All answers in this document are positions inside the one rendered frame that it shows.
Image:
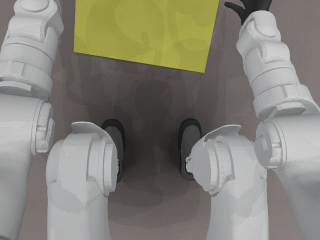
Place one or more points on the robot left shin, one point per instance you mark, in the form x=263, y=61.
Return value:
x=77, y=128

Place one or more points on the robot right hand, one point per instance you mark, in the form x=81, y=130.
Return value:
x=250, y=7

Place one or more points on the right robot foot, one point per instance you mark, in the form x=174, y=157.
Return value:
x=189, y=134

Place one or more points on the robot right upper arm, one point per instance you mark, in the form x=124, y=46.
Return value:
x=290, y=146

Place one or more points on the carton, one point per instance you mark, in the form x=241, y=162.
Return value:
x=174, y=34

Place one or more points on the left robot forearm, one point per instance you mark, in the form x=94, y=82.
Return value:
x=29, y=49

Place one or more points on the robot left upper arm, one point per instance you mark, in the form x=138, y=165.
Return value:
x=26, y=129

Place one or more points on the right robot forearm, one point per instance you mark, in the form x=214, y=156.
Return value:
x=272, y=77

